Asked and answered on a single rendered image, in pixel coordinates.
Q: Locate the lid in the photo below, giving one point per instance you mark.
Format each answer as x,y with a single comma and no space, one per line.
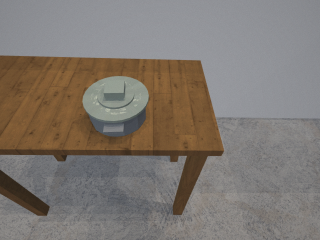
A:
115,110

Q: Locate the table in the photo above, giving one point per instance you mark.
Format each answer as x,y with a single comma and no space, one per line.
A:
42,113

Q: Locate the pot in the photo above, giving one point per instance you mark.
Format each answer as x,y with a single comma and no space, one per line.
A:
120,128

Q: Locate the knob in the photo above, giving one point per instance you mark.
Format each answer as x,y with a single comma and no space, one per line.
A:
114,89

